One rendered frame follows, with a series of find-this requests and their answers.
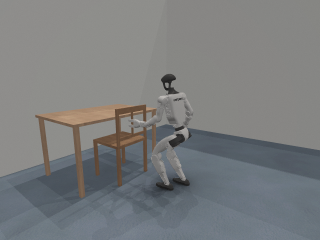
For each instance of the left robot forearm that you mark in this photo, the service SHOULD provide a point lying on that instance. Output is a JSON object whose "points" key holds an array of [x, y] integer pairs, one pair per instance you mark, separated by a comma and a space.
{"points": [[149, 123]]}

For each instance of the right robot upper arm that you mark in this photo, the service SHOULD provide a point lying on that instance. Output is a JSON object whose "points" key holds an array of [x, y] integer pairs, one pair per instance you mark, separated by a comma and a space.
{"points": [[189, 110]]}

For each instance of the left robot upper arm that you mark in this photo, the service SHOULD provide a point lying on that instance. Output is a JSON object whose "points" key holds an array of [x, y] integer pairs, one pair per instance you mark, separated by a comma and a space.
{"points": [[161, 102]]}

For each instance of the left robot hand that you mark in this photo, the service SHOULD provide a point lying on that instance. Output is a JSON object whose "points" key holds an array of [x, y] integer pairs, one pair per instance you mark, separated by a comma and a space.
{"points": [[135, 123]]}

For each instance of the right robot forearm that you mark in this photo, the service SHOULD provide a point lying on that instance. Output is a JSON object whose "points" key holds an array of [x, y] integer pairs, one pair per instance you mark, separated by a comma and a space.
{"points": [[187, 120]]}

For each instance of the table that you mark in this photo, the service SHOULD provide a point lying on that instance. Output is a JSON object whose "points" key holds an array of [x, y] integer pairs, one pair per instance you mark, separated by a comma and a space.
{"points": [[79, 118]]}

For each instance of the chair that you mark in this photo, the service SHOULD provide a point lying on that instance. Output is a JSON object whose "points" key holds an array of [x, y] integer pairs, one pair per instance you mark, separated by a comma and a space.
{"points": [[120, 140]]}

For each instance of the robot right thigh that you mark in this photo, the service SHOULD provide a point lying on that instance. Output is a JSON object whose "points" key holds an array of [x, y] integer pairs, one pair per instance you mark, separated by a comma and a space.
{"points": [[170, 151]]}

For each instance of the left robot foot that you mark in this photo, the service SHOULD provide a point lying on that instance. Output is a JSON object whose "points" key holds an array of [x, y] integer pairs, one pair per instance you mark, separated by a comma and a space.
{"points": [[163, 186]]}

